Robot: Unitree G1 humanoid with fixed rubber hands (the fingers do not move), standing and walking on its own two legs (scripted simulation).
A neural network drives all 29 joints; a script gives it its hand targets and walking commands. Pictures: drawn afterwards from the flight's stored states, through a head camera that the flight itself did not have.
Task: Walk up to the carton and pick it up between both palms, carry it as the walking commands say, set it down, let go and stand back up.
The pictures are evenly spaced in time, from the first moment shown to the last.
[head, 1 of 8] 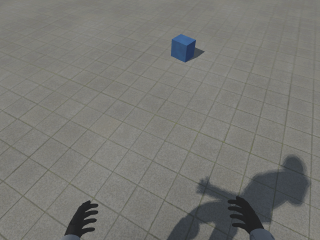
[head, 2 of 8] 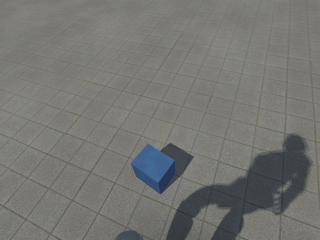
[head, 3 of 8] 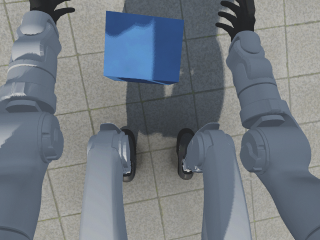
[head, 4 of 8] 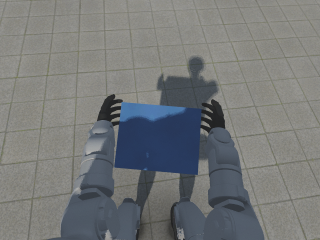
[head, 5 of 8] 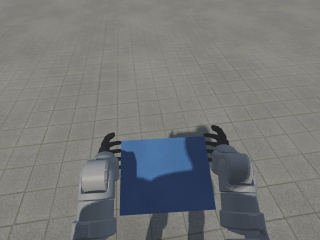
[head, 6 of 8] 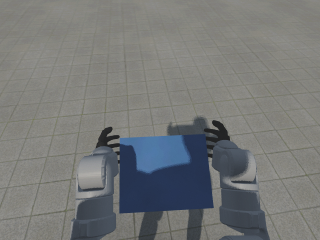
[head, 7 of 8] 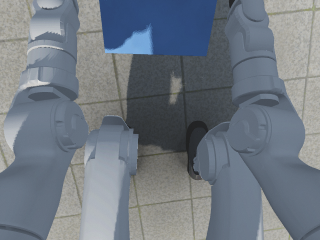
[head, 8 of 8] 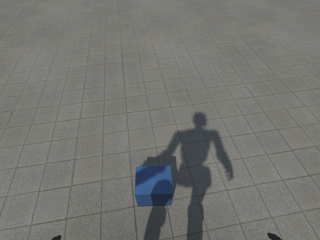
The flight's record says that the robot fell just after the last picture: no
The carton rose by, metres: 0.66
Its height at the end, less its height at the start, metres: +0.00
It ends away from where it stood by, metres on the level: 0.31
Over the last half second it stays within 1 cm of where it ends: yes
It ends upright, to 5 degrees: yes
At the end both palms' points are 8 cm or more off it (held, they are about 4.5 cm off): yes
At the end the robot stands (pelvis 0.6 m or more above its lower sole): yes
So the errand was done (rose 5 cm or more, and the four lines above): yes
